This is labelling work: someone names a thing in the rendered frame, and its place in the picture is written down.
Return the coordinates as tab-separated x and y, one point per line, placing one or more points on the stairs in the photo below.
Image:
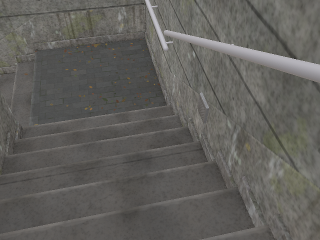
133	175
17	91

